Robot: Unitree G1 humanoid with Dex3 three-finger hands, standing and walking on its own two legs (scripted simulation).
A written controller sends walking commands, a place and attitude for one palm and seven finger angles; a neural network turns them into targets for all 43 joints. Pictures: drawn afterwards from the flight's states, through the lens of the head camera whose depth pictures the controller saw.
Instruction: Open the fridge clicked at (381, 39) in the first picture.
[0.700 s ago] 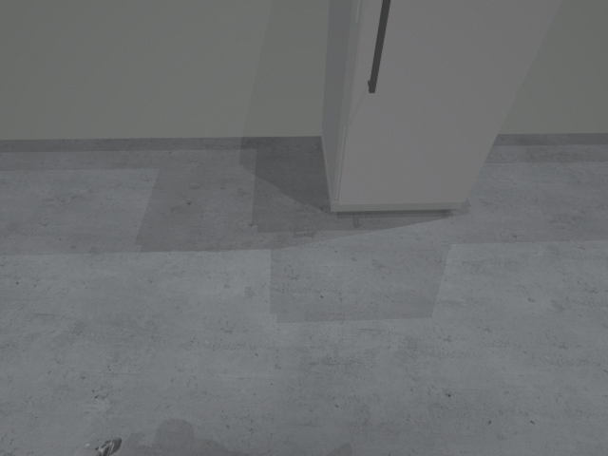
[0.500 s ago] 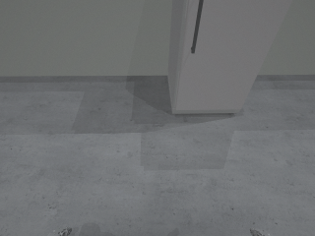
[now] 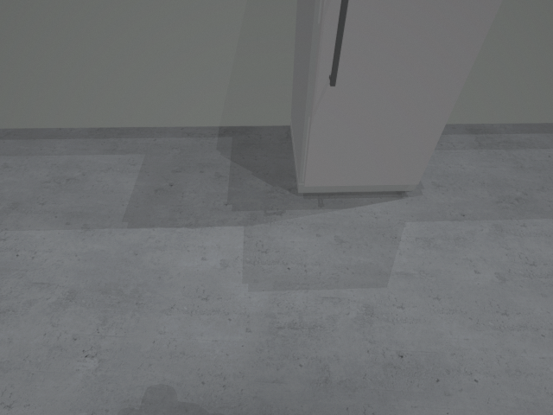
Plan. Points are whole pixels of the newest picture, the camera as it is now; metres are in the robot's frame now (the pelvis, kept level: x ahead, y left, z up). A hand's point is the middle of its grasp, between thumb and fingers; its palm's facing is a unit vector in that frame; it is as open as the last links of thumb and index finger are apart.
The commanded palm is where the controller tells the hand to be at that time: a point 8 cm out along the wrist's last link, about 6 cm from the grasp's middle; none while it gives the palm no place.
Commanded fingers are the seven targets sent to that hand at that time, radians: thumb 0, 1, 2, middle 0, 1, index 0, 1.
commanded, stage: stand and wait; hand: left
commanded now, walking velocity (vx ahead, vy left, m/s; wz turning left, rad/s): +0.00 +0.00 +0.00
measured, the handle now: (340, 24) +1.22 -0.14 +0.08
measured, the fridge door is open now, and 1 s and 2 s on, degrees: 0 0 0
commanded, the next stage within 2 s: look at it before walking up in 0.16 s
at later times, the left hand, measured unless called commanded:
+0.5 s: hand out of the picture +0.08 +0.24 -0.15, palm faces -0.05 -0.94 -0.33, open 7.3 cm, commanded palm none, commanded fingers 0.00 0.90 0.90 -0.20 -0.30 -0.20 -0.30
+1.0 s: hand out of the picture +0.07 +0.24 -0.16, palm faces -0.06 -0.94 -0.33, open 7.3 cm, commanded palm none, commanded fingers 0.00 0.90 0.90 -0.20 -0.30 -0.20 -0.30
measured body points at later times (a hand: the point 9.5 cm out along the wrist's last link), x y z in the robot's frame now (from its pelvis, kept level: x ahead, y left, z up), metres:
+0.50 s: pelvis +0.00 +0.00 +0.00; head +0.00 +0.00 +0.45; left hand +0.08 +0.29 -0.13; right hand +0.07 -0.30 -0.13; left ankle +0.01 +0.12 -0.74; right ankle +0.01 -0.12 -0.74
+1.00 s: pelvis +0.00 +0.00 +0.00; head +0.01 +0.00 +0.45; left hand +0.07 +0.29 -0.14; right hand +0.08 -0.29 -0.13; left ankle +0.01 +0.12 -0.74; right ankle +0.01 -0.12 -0.74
